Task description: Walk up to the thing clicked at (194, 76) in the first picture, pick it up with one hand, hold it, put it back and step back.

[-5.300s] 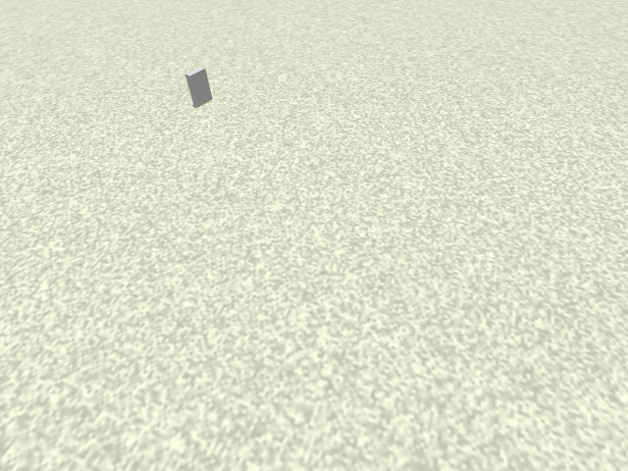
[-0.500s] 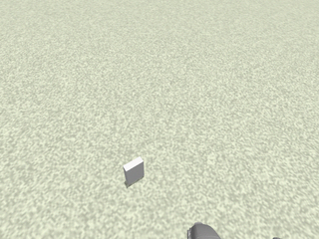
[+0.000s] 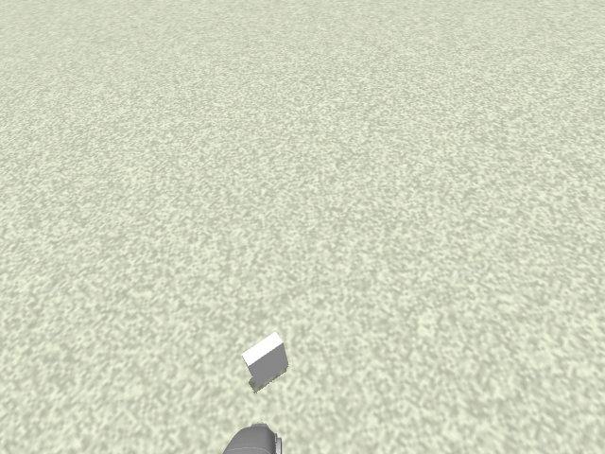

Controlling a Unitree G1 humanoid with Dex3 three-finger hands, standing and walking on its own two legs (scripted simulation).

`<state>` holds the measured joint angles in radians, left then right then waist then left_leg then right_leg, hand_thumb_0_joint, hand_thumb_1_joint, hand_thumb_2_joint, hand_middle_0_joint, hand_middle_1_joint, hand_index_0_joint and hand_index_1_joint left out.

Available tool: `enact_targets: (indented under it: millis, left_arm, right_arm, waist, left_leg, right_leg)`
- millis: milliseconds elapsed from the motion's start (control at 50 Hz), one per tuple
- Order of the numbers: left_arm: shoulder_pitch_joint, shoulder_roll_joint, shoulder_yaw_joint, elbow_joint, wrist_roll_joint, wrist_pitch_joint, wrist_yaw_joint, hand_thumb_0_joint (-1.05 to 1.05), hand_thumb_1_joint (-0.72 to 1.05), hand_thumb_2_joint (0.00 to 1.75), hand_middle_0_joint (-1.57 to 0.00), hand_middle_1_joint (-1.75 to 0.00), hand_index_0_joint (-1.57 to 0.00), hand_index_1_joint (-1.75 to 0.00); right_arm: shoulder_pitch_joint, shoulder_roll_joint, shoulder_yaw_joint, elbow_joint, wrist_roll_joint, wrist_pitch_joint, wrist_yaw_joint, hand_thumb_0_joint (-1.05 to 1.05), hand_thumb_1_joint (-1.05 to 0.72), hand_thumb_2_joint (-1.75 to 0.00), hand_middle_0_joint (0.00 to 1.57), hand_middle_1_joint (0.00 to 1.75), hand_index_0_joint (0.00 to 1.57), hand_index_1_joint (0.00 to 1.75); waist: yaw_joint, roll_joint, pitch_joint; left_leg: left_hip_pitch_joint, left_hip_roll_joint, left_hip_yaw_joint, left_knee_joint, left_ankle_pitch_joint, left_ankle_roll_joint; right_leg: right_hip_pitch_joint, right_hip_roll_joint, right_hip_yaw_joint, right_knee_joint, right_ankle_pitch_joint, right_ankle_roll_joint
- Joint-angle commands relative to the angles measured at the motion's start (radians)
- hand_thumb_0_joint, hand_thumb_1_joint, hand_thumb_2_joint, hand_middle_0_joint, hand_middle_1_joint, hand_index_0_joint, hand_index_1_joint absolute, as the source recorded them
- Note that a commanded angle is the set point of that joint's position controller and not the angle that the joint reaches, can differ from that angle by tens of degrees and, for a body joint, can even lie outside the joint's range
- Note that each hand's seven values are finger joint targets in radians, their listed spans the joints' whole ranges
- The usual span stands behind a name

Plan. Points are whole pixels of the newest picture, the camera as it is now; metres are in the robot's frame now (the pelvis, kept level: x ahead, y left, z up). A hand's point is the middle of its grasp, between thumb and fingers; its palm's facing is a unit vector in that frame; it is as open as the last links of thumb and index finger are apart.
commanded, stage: walk up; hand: left
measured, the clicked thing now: (266, 360) +0.46 +0.18 -0.67
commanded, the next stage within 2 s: stand in 1.86 s
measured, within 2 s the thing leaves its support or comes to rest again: neither
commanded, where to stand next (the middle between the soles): +0.11 +0.00 m, yaw -1 degrees
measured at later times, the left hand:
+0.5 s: hand out of the picture +0.07 +0.29 -0.15, palm faces -0.07 -0.91 -0.42, open 7.4 cm
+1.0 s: hand (161, 428) +0.18 +0.25 -0.15, palm faces -0.04 -0.94 -0.34, open 7.4 cm
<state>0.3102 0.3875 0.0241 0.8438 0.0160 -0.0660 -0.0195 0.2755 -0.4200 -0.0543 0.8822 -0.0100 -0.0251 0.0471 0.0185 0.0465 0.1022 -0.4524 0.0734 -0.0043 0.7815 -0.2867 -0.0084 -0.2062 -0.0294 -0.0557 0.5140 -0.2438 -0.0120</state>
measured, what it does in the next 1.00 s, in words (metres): steps on the spot: left foot, then right foot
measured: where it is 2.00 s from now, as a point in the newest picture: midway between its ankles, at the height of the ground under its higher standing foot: outside the picture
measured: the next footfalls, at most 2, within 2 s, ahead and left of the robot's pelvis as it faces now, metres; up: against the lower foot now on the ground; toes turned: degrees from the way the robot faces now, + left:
left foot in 0.08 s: +0.13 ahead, +0.13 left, +0.00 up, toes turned -1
right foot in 0.42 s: +0.10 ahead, -0.12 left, +0.00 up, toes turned -3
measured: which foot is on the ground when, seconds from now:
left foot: up 0.00-0.06, down 0.08-1.00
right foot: down 0.00-0.10, up 0.12-0.40, down 0.42-1.00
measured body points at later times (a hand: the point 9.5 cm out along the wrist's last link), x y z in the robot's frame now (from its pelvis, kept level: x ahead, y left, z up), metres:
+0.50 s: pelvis +0.04 +0.01 -0.01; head +0.05 +0.00 +0.44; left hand +0.08 +0.33 -0.13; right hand +0.10 -0.32 -0.13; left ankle +0.10 +0.14 -0.73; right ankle +0.06 -0.12 -0.74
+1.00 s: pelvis +0.07 +0.00 +0.00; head +0.08 +0.01 +0.45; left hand +0.18 +0.30 -0.13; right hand +0.16 -0.31 -0.12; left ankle +0.10 +0.13 -0.74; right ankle +0.06 -0.12 -0.74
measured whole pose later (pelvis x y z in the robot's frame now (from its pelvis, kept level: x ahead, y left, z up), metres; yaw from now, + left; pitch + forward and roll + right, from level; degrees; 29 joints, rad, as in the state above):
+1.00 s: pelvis +0.07 +0.00 +0.00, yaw -1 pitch -3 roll +0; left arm 0.11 0.36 0.00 1.02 0.01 -0.02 -0.01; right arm 0.13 -0.38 -0.01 1.05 0.01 -0.04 0.01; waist -0.01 -0.01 0.06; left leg -0.24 0.02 -0.02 0.55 -0.27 -0.02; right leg -0.18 -0.02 -0.05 0.55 -0.32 0.00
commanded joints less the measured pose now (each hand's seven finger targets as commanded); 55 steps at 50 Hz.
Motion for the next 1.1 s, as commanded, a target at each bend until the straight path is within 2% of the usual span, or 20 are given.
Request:
enact_targets:
  millis: [0,40,60,80,120,220,340,400,420,440,460,480,540,620,660,680,700,800,900,1080]
  left_arm:
    - [-0.048,0.255,0.063,-0.056,-0.012,0.005,0.021,0.00,0.90,0.90,-0.20,-0.30,-0.20,-0.30]
    - [-0.087,0.213,0.046,-0.062,-0.024,0.023,0.025,0.00,0.90,0.90,-0.20,-0.30,-0.20,-0.30]
    - [-0.061,0.167,0.032,-0.061,-0.031,0.030,0.025,0.00,0.90,0.90,-0.20,-0.30,-0.20,-0.30]
    - [0.007,0.138,0.023,-0.065,-0.032,0.035,0.019,0.00,0.90,0.90,-0.20,-0.30,-0.20,-0.30]
    - [0.055,0.245,0.051,0.003,-0.012,0.055,0.030,0.00,0.90,0.90,-0.20,-0.30,-0.20,-0.30]
    - [0.049,0.234,0.065,0.056,-0.002,0.054,0.008,0.00,0.90,0.90,-0.20,-0.30,-0.20,-0.30]
    - [0.038,0.191,0.063,0.086,0.006,0.042,0.006,0.00,0.90,0.90,-0.20,-0.30,-0.20,-0.30]
    - [0.086,0.182,0.069,0.120,0.013,0.029,0.018,0.00,0.90,0.90,-0.20,-0.30,-0.20,-0.30]
    - [0.076,0.218,0.080,0.111,0.021,0.024,0.024,0.00,0.90,0.90,-0.20,-0.30,-0.20,-0.30]
    - [0.032,0.281,0.086,0.082,0.029,0.013,0.029,0.00,0.90,0.90,-0.20,-0.30,-0.20,-0.30]
    - [-0.055,0.348,0.093,0.068,0.026,0.016,0.026,0.00,0.90,0.90,-0.20,-0.30,-0.20,-0.30]
    - [-0.106,0.332,0.088,0.053,0.021,0.019,0.023,0.00,0.90,0.90,-0.20,-0.30,-0.20,-0.30]
    - [-0.109,0.230,0.059,0.064,0.006,0.009,0.024,0.00,0.90,0.90,-0.20,-0.30,-0.20,-0.30]
    - [-0.131,0.236,0.048,0.059,-0.011,0.023,0.017,0.00,0.90,0.90,-0.20,-0.30,-0.20,-0.30]
    - [-0.128,0.178,0.031,0.047,-0.028,0.027,0.021,0.00,0.90,0.90,-0.20,-0.30,-0.20,-0.30]
    - [-0.108,0.159,0.025,0.055,-0.030,0.034,0.021,0.00,0.90,0.90,-0.20,-0.30,-0.20,-0.30]
    - [-0.088,0.190,0.034,0.086,-0.026,0.041,0.025,0.00,0.90,0.90,-0.20,-0.30,-0.20,-0.30]
    - [-0.131,0.236,0.039,0.115,-0.013,0.017,0.024,0.00,0.90,0.90,-0.20,-0.30,-0.20,-0.30]
    - [-0.191,0.219,0.031,0.132,-0.017,0.022,0.027,0.00,0.90,0.90,-0.20,-0.30,-0.20,-0.30]
    - [-0.272,0.214,0.030,0.153,-0.010,0.033,0.021,0.00,0.90,0.90,-0.20,-0.30,-0.20,-0.30]
  right_arm:
    - [0.031,-0.123,-0.043,-0.020,0.000,-0.028,-0.033,0.00,-0.90,-0.90,0.20,0.30,0.20,0.30]
    - [0.086,-0.149,-0.050,0.012,-0.003,-0.035,-0.047,0.00,-0.90,-0.90,0.20,0.30,0.20,0.30]
    - [0.095,-0.198,-0.057,0.014,-0.011,-0.041,-0.055,0.00,-0.90,-0.90,0.20,0.30,0.20,0.30]
    - [0.108,-0.272,-0.074,-0.007,-0.019,-0.052,-0.050,0.00,-0.90,-0.90,0.20,0.30,0.20,0.30]
    - [0.030,-0.329,-0.094,-0.019,-0.003,-0.043,-0.047,0.00,-0.90,-0.90,0.20,0.30,0.20,0.30]
    - [-0.045,-0.254,-0.068,-0.039,-0.013,-0.046,-0.047,0.00,-0.90,-0.90,0.20,0.30,0.20,0.30]
    - [-0.080,-0.246,-0.063,-0.054,-0.017,-0.025,-0.042,0.00,-0.90,-0.90,0.20,0.30,0.20,0.30]
    - [-0.115,-0.189,-0.036,-0.057,-0.006,-0.002,-0.038,0.00,-0.90,-0.90,0.20,0.30,0.20,0.30]
    - [-0.086,-0.145,-0.021,-0.055,0.000,0.003,-0.038,0.00,-0.90,-0.90,0.20,0.30,0.20,0.30]
    - [-0.099,-0.092,-0.001,-0.064,0.006,0.005,-0.037,0.00,-0.90,-0.90,0.20,0.30,0.20,0.30]
    - [-0.130,-0.163,-0.024,-0.041,0.000,0.009,-0.046,0.00,-0.90,-0.90,0.20,0.30,0.20,0.30]
    - [-0.095,-0.199,-0.036,-0.014,0.000,0.003,-0.046,0.00,-0.90,-0.90,0.20,0.30,0.20,0.30]
    - [-0.056,-0.150,-0.014,0.031,0.015,-0.019,-0.045,0.00,-0.90,-0.90,0.20,0.30,0.20,0.30]
    - [-0.012,-0.148,-0.011,0.068,0.012,-0.035,-0.055,0.00,-0.90,-0.90,0.20,0.30,0.20,0.30]
    - [-0.008,-0.218,-0.032,0.076,0.001,-0.045,-0.063,0.00,-0.90,-0.90,0.20,0.30,0.20,0.30]
    - [-0.052,-0.249,-0.035,0.062,0.003,-0.046,-0.064,0.00,-0.90,-0.90,0.20,0.30,0.20,0.30]
    - [-0.081,-0.282,-0.040,0.067,0.016,-0.041,-0.058,0.00,-0.90,-0.90,0.20,0.30,0.20,0.30]
    - [-0.152,-0.165,0.003,0.075,0.015,-0.029,-0.052,0.00,-0.90,-0.90,0.20,0.30,0.20,0.30]
    - [-0.157,-0.170,0.001,0.111,0.017,-0.032,-0.053,0.00,-0.90,-0.90,0.20,0.30,0.20,0.30]
    - [-0.186,-0.174,0.006,0.139,0.008,-0.023,-0.053,0.00,-0.90,-0.90,0.20,0.30,0.20,0.30]
  waist:
    - [-0.021,-0.186,-0.091]
    - [-0.056,-0.107,-0.111]
    - [-0.053,0.036,-0.139]
    - [-0.037,0.176,-0.153]
    - [-0.032,0.149,-0.088]
    - [-0.014,0.159,-0.057]
    - [-0.018,0.125,-0.084]
    - [0.025,0.031,-0.101]
    - [0.021,-0.101,-0.095]
    - [0.016,-0.257,-0.047]
    - [0.021,-0.252,0.009]
    - [-0.003,-0.223,0.045]
    - [-0.027,-0.223,-0.029]
    - [-0.046,-0.212,-0.119]
    - [-0.037,-0.059,-0.196]
    - [-0.011,-0.011,-0.192]
    - [-0.002,0.022,-0.163]
    - [-0.005,0.000,-0.108]
    - [-0.011,-0.031,-0.132]
    - [-0.022,-0.063,-0.104]
  left_leg:
    - [0.252,-0.044,0.061,-0.169,0.174,0.006]
    - [0.350,-0.051,0.047,-0.261,0.249,0.024]
    - [0.363,0.068,-0.091,-0.353,0.287,0.049]
    - [0.370,0.239,-0.401,-0.462,0.058,0.130]
    - [0.276,0.318,-0.525,-0.554,-0.379,0.248]
    - [0.187,0.173,-0.248,-0.518,-0.236,0.188]
    - [0.104,0.173,-0.175,-0.452,-0.185,0.204]
    - [-0.004,0.097,-0.089,-0.308,-0.252,0.124]
    - [-0.037,0.047,-0.041,-0.188,-0.249,0.086]
    - [-0.115,-0.061,0.024,-0.021,-0.228,0.023]
    - [-0.065,-0.057,-0.027,0.079,-0.225,0.023]
    - [0.004,-0.030,-0.046,0.086,-0.203,0.021]
    - [0.047,-0.039,-0.015,-0.064,-0.132,0.031]
    - [0.282,-0.066,0.024,-0.340,0.123,0.033]
    - [0.399,0.094,-0.191,-0.356,0.413,0.096]
    - [0.396,0.192,-0.321,-0.394,0.342,0.160]
    - [0.295,0.212,-0.318,-0.390,0.178,0.215]
    - [0.164,-0.003,-0.067,-0.291,0.185,0.054]
    - [0.254,0.028,-0.087,-0.294,0.325,0.071]
    - [0.226,0.008,-0.081,-0.328,0.198,0.068]
  right_leg:
    - [-0.148,-0.191,0.089,-0.013,0.389,-0.171]
    - [-0.206,-0.148,0.088,0.106,0.209,-0.115]
    - [-0.215,-0.085,0.056,0.196,0.046,-0.069]
    - [-0.299,0.045,0.020,0.354,-0.268,-0.034]
    - [-0.332,-0.009,0.096,0.534,-0.336,-0.038]
    - [-0.260,-0.035,0.099,0.408,-0.209,-0.020]
    - [-0.084,-0.001,0.020,0.171,-0.173,0.000]
    - [0.087,0.019,0.016,-0.031,-0.064,-0.021]
    - [0.087,-0.064,0.166,-0.148,-0.177,-0.047]
    - [0.008,-0.257,0.511,-0.307,-0.418,-0.123]
    - [-0.134,-0.350,0.589,-0.353,-0.536,-0.207]
    - [-0.195,-0.344,0.547,-0.312,-0.450,-0.226]
    - [-0.032,-0.202,0.261,-0.169,0.114,-0.144]
    - [-0.043,-0.161,0.153,0.001,0.345,-0.101]
    - [-0.117,-0.070,0.069,0.137,0.234,-0.023]
    - [-0.166,-0.014,0.043,0.142,-0.010,-0.001]
    - [-0.082,-0.011,0.041,0.118,-0.177,-0.016]
    - [0.038,-0.117,0.162,-0.069,0.136,-0.064]
    - [0.032,-0.090,0.101,-0.053,0.205,-0.049]
    - [0.041,-0.100,0.116,-0.115,0.051,-0.049]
